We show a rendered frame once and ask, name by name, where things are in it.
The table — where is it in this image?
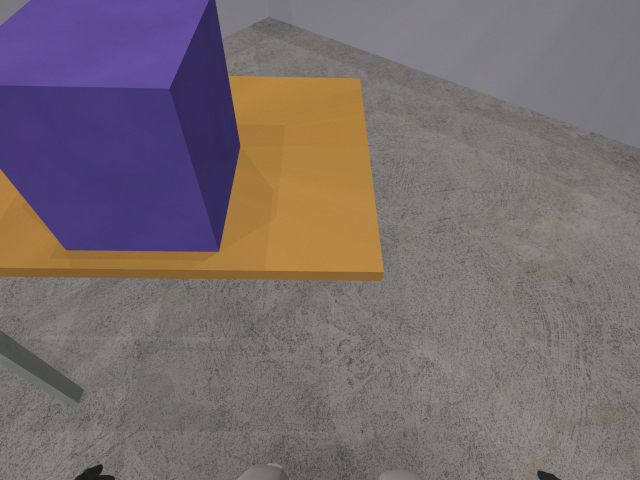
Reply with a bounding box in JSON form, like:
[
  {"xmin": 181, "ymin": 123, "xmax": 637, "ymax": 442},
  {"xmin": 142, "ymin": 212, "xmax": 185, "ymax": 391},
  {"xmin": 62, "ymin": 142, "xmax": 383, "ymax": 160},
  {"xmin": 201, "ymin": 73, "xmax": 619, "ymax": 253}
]
[{"xmin": 0, "ymin": 76, "xmax": 384, "ymax": 403}]

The carton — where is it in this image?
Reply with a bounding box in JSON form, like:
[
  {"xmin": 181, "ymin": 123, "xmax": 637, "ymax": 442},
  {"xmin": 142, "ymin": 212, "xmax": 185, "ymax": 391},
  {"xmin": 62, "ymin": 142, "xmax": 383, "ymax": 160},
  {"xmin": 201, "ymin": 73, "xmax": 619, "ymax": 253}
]
[{"xmin": 0, "ymin": 0, "xmax": 240, "ymax": 252}]

